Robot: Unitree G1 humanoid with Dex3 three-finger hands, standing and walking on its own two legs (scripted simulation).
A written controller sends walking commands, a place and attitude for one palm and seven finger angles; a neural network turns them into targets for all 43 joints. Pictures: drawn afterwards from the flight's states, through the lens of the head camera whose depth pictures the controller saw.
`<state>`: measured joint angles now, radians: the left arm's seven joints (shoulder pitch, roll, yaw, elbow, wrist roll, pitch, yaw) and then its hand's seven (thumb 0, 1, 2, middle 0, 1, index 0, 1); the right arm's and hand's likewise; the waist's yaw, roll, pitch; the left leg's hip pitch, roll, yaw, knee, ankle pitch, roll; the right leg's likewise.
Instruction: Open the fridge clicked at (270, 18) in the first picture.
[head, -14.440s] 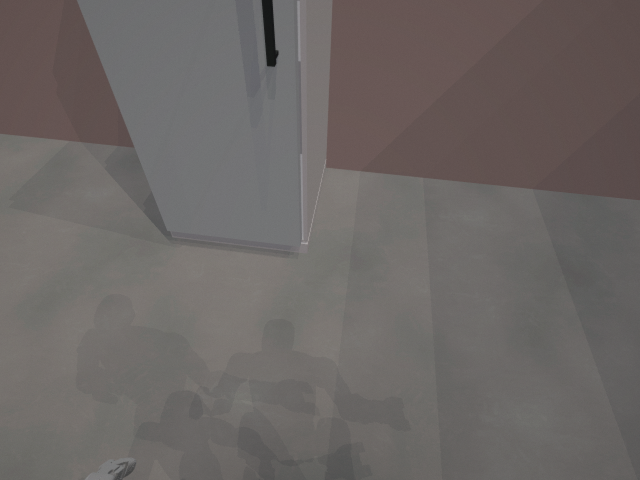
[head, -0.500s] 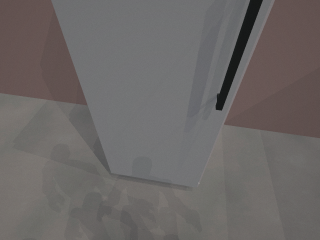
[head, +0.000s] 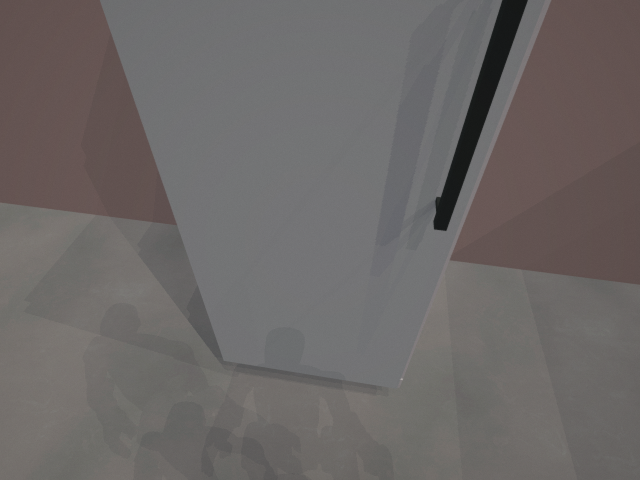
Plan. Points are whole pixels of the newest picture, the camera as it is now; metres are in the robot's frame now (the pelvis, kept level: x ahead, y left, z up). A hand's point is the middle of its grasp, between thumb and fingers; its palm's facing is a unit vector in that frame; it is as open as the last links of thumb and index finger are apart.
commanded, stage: shuffle to correct the standing spot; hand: right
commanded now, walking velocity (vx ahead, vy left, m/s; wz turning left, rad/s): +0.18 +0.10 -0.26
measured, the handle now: (474, 107) +0.51 -0.16 +0.24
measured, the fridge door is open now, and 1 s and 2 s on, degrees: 0 0 0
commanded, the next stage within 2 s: come to a stop and stand still in 0.12 s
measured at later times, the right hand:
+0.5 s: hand out of the picture +0.08 -0.18 -0.18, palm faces +0.09 +0.98 -0.19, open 7.4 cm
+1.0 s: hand out of the picture +0.11 -0.20 -0.19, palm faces +0.15 +0.97 -0.21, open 7.4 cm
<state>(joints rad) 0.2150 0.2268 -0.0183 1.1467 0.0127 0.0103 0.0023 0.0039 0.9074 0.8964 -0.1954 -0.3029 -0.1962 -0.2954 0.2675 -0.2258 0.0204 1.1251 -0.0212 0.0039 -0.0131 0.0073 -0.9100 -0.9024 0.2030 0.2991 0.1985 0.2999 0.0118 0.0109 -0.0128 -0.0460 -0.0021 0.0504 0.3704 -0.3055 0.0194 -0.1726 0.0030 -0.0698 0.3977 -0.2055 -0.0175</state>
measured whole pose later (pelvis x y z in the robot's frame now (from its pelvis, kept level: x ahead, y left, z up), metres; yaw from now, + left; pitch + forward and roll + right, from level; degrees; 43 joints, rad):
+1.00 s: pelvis +0.06 +0.00 -0.02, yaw -7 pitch -1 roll +0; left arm 0.21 0.19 0.05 0.98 0.03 0.01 0.01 0.00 0.91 0.90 -0.19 -0.30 -0.19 -0.29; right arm 0.17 -0.21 -0.06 0.98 -0.03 0.06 -0.02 0.01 -0.91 -0.90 0.21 0.30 0.20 0.30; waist 0.00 0.05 0.05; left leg -0.47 0.07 0.00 0.75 -0.35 -0.02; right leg -0.25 0.00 -0.05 0.64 -0.37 -0.02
